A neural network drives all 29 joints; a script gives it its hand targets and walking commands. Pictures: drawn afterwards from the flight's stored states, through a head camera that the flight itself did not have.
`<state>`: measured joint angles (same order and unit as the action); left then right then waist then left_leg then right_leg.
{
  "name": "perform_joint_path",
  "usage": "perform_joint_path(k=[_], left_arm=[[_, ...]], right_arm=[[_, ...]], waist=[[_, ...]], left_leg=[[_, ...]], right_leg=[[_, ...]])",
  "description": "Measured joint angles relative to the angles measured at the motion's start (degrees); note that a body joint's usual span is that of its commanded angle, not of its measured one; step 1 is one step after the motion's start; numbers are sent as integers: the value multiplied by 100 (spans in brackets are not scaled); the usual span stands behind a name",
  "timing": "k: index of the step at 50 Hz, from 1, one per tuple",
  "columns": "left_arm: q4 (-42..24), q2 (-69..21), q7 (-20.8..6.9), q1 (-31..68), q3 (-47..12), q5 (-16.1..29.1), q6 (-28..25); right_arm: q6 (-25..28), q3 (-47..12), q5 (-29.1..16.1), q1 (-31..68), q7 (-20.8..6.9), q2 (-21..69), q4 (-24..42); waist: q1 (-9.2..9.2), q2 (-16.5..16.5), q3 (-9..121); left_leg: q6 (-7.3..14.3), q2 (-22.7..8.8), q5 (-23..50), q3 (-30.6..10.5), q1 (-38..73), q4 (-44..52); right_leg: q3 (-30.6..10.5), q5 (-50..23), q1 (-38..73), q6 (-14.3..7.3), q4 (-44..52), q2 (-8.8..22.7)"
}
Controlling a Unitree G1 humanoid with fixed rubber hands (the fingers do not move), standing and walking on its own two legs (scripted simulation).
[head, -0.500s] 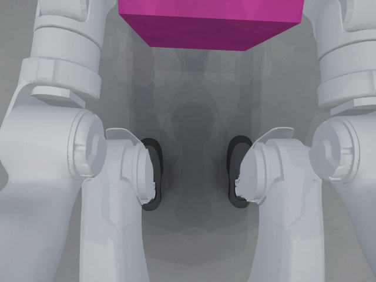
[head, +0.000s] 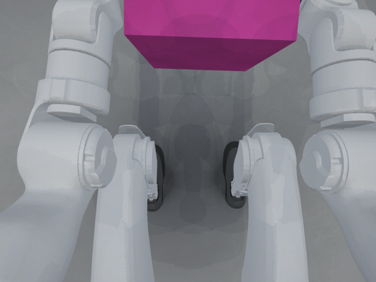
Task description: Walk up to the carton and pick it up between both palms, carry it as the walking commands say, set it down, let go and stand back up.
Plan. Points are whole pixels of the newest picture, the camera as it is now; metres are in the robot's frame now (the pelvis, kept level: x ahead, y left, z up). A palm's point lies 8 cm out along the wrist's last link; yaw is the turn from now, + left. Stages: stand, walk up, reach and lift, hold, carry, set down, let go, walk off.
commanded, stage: reach and lift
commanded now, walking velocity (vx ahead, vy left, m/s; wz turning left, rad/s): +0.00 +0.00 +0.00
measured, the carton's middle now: out of the picture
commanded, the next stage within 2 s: none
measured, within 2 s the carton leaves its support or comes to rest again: neither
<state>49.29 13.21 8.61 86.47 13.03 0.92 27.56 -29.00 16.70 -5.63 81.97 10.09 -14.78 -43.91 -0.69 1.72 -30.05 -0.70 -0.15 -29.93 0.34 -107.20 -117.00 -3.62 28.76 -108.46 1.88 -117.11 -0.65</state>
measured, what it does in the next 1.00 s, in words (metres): rises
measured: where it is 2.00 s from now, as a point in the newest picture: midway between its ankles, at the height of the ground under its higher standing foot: (194, 187)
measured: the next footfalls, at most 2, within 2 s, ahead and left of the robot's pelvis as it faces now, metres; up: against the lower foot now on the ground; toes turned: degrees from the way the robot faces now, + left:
none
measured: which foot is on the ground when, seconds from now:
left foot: down 0.00-1.00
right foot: down 0.00-1.00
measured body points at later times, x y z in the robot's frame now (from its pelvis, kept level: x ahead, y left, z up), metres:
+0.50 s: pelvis +0.00 +0.00 +0.05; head +0.30 +0.00 +0.37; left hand +0.56 +0.13 -0.01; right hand +0.55 -0.17 -0.01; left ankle +0.15 +0.12 -0.39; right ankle +0.16 -0.13 -0.39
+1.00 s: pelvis +0.00 +0.00 +0.11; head +0.28 +0.00 +0.45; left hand +0.54 +0.13 +0.07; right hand +0.52 -0.18 +0.06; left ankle +0.15 +0.12 -0.39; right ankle +0.16 -0.13 -0.39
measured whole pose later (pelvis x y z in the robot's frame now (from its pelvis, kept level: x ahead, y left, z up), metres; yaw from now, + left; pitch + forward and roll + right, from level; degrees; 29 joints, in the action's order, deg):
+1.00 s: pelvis +0.00 +0.00 +0.11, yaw -1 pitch +11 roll +1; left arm 41.6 8.7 8.0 74.7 15.1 -1.4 29.1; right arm -29.5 18.8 -3.1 70.5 9.3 -9.9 -37.1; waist -0.6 1.7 -29.9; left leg -0.7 0.1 -27.8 0.3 -81.0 -97.3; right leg -3.6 26.8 -82.2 1.9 -97.5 -0.7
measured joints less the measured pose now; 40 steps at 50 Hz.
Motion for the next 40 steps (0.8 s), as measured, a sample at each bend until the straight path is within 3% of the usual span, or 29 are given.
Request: perform_joint_path(k=[40], left_arm=[[-769, -410, -65, -1075, 210, -200, 174]], right_arm=[[-118, 209, 231, -1005, -60, 446, 678]], waist=[[6, 6, 9]], left_leg=[[0, 25, 113, 0, 2078, 1503]], right_leg=[[4, -95, 2091, 0, 1500, -1]])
